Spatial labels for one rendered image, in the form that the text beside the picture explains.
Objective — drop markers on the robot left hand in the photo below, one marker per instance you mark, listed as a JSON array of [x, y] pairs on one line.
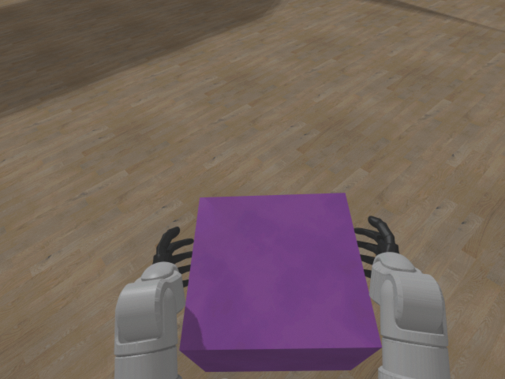
[[165, 249]]

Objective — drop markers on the right robot forearm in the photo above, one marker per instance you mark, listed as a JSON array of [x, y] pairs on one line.
[[413, 320]]

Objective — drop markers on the robot right hand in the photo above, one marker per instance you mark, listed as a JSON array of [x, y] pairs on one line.
[[384, 238]]

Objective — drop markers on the carton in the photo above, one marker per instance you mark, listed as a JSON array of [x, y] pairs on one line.
[[276, 283]]

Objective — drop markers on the left robot forearm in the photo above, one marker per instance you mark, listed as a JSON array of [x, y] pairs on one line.
[[145, 330]]

